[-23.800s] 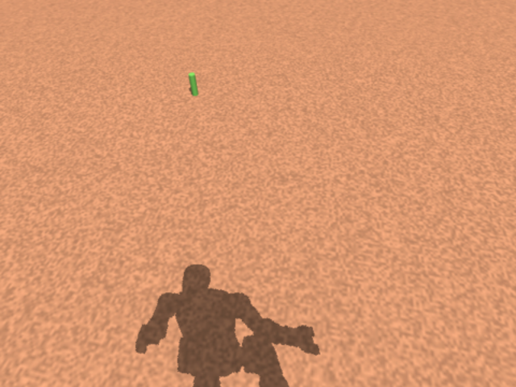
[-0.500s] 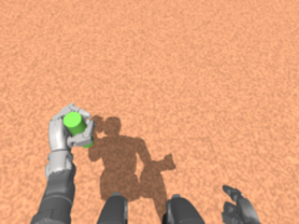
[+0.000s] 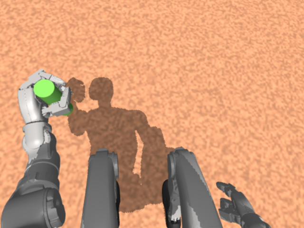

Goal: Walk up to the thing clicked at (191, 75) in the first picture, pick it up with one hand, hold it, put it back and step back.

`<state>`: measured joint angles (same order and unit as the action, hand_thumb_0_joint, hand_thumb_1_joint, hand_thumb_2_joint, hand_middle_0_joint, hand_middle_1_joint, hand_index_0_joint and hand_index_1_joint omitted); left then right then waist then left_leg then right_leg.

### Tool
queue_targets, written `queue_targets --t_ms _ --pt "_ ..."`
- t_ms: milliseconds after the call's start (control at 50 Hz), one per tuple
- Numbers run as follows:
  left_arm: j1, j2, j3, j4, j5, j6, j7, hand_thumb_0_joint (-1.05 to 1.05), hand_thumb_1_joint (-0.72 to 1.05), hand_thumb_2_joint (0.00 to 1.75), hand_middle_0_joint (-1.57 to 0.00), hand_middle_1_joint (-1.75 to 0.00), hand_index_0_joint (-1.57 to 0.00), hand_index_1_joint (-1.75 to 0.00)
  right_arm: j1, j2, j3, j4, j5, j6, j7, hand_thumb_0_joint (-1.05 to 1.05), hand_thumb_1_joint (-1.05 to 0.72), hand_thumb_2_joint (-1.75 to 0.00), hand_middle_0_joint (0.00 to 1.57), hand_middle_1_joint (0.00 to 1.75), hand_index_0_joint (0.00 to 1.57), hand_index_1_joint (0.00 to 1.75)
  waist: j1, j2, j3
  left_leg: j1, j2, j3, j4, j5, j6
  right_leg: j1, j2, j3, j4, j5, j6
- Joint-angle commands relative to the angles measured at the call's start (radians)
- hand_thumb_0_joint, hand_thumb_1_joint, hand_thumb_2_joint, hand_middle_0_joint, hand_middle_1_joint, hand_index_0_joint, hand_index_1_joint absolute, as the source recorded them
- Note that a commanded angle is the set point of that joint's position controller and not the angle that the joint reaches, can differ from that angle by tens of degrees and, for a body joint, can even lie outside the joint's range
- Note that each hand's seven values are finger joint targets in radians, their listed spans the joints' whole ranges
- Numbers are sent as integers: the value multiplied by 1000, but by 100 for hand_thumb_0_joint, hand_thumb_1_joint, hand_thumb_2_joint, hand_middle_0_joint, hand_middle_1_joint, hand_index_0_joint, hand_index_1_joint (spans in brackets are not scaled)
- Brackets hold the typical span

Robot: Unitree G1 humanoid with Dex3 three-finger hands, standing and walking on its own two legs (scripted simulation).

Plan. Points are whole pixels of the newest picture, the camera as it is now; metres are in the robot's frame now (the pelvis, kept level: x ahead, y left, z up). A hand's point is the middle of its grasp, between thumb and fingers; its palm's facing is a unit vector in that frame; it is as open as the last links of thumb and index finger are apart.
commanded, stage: crouch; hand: left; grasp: from the side
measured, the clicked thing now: (56, 100) +0.42 +0.24 -0.06
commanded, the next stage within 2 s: lower in 0.96 s
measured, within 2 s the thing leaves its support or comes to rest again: neither
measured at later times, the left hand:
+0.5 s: hand (75, 108) +0.45 +0.24 -0.19, palm faces +0.22 -0.98 -0.01, open 5.3 cm
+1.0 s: hand (78, 113) +0.45 +0.24 -0.26, palm faces +0.21 -0.98 -0.02, open 5.3 cm
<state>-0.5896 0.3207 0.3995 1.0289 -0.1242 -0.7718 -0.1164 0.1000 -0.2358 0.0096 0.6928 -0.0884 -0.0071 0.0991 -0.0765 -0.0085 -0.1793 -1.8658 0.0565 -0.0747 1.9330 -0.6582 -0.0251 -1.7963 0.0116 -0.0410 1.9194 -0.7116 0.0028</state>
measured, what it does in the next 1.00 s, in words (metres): lowers itself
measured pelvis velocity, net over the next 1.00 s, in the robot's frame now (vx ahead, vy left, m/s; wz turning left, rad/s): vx -0.02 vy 0.01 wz -0.13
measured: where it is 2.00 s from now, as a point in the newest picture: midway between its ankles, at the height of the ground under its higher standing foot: (142, 214)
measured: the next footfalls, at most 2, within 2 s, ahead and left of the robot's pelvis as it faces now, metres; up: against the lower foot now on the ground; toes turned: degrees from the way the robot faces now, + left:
none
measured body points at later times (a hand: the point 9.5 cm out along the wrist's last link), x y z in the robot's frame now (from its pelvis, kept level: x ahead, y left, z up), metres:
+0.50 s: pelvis -0.02 +0.00 -0.14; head +0.20 +0.05 +0.25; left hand +0.43 +0.29 -0.19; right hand +0.06 -0.27 -0.26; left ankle +0.07 +0.13 -0.44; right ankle +0.06 -0.12 -0.44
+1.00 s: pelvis -0.02 +0.01 -0.18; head +0.22 +0.08 +0.20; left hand +0.44 +0.30 -0.26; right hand +0.08 -0.27 -0.27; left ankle +0.07 +0.13 -0.44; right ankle +0.06 -0.12 -0.44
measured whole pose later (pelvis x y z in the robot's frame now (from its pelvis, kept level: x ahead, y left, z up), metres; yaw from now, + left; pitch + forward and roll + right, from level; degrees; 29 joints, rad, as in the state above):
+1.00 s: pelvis -0.02 +0.01 -0.18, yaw -7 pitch +25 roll -9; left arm -0.67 0.58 0.56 1.13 -0.10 -0.79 -0.16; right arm 0.00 -0.31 0.19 0.68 -0.20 0.06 0.12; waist -0.18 -0.10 0.08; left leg -2.29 0.04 -0.23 2.53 -0.69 -0.04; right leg -2.17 0.05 -0.14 2.44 -0.72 0.03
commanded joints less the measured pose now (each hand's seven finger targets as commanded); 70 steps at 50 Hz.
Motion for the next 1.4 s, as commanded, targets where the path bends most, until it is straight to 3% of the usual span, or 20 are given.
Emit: queue_targets --t_ms 0,60,140,200,300,380,400,440,480,540,680,740,840,900,1060,1140,1220,1280,1320,1380 --pt "-336 259 69 -115 21 -102 -18 0 51 131 -131 -138 -131 -139 111 -199 -50 -49 -16 -17 -11 0 -90 -91 20 30 20 30 -16 103 -581 342 -24 18 -101 182 37 174 24 -6 -136 208 -37" --pt "-422 257 67 -138 20 -120 -24 0 47 132 -131 -140 -131 -141 109 -202 -43 -49 -24 -14 -6 0 -90 -91 20 30 20 30 -29 142 -585 286 -26 30 -53 94 30 124 25 -8 -92 137 -39" --pt "-461 357 121 -101 26 -124 -27 0 47 127 -127 -135 -127 -136 103 -221 -31 -41 -28 -10 -10 0 -90 -91 20 30 20 30 -37 149 -604 216 -26 38 16 45 31 94 28 -15 -37 97 -34" --pt "-488 373 126 -99 22 -120 -40 0 46 125 -126 -133 -126 -133 103 -234 -19 -30 -33 -5 -14 0 -90 -91 20 30 20 30 -52 170 -597 193 -24 33 56 28 30 53 33 -43 18 93 -35" --pt "-433 394 164 -58 13 -101 -46 0 47 122 -124 -130 -124 -131 112 -253 2 -19 -44 9 -16 0 -91 -91 20 30 20 30 -52 168 -603 149 -24 26 131 99 33 44 37 -67 95 163 -32" --pt "-375 352 147 1 19 -84 -58 0 48 124 -125 -131 -125 -132 96 -268 13 -22 -52 20 -12 0 -91 -91 20 30 20 30 -63 173 -520 110 -21 10 165 96 29 -35 42 -93 146 167 -37" --pt "-382 397 178 -43 17 -87 -59 0 48 122 -125 -131 -125 -131 99 -274 17 -19 -55 23 -13 0 -91 -91 20 30 20 30 -52 184 -520 105 -20 9 178 110 28 -36 44 -95 158 180 -37" --pt "-403 374 147 -72 13 -87 -66 0 49 122 -124 -131 -125 -131 91 -277 24 -23 -58 27 -11 0 -90 -91 20 30 20 30 -66 205 -515 108 -18 1 193 112 27 -50 45 -101 176 185 -38" --pt "-401 436 193 -102 15 -90 -57 0 51 123 -125 -132 -126 -132 96 -284 29 -25 -62 33 -10 0 -90 -91 20 30 20 30 -61 195 -530 81 -17 -3 213 116 29 -22 47 -104 186 196 -34" --pt "-410 420 172 -86 16 -94 -52 0 55 124 -124 -132 -125 -132 76 -283 42 -27 -69 37 -8 0 -90 -90 20 30 20 30 -87 178 -485 25 -14 -8 246 82 34 -36 53 -108 199 176 -29" --pt "-393 485 191 -99 28 -105 -49 0 59 125 -128 -134 -129 -133 63 -308 64 -23 -91 45 -6 0 -90 -90 20 30 20 30 -91 224 -461 26 -7 -22 288 89 26 -55 61 -128 236 187 -29" --pt "-366 444 163 -66 19 -101 -57 0 58 126 -129 -135 -130 -135 56 -315 78 -19 -100 48 0 0 -90 -90 20 30 20 30 -107 228 -432 18 -6 -33 302 88 24 -67 63 -141 251 192 -29" --pt "-337 445 170 -74 10 -96 -52 0 59 127 -130 -136 -131 -136 36 -339 89 -30 -108 57 6 0 -90 -90 20 30 20 30 -108 258 -412 66 -3 -57 306 131 13 -106 61 -168 286 220 -33" --pt "-324 513 208 -97 13 -106 -44 0 59 128 -129 -136 -130 -136 33 -346 101 -40 -114 62 7 0 -90 -91 20 30 20 30 -102 254 -445 45 -1 -55 330 158 15 -42 65 -164 290 249 -28" --pt "-330 527 199 -80 5 -126 -34 0 58 124 -133 -139 -134 -138 4 -352 136 -57 -128 67 8 0 -92 -91 20 30 20 30 -134 239 -412 0 3 -66 367 154 21 -6 71 -164 291 265 -21" --pt "-313 489 169 44 -6 -138 -29 0 54 123 -134 -139 -136 -138 -25 -365 169 -67 -137 65 11 0 -91 -90 20 30 20 30 -174 187 -312 -45 4 -84 381 76 25 -54 77 -188 287 210 -19" --pt "-309 579 217 92 -5 -173 -18 0 55 123 -134 -139 -136 -137 -52 -384 196 -83 -151 63 11 0 -90 -90 20 30 20 30 -162 179 -291 -51 8 -93 393 52 25 -43 84 -201 290 184 -17" --pt "-324 605 210 97 9 -203 -15 0 58 123 -133 -139 -135 -137 -77 -392 222 -87 -168 62 11 0 -90 -90 20 30 20 30 -183 214 -265 -36 13 -103 395 65 21 -36 85 -209 305 199 -16" --pt "-328 685 262 88 17 -220 -1 0 55 122 -130 -137 -133 -135 -88 -409 230 -95 -178 64 8 0 -91 -90 20 30 20 30 -173 246 -287 -10 18 -107 403 91 17 -20 88 -209 315 222 -17" --pt "-349 648 235 80 9 -244 -1 0 56 120 -130 -135 -132 -133 -114 -422 248 -108 -192 59 10 0 -91 -90 20 30 20 30 -202 286 -275 39 25 -126 398 111 7 -43 88 -226 330 237 -20"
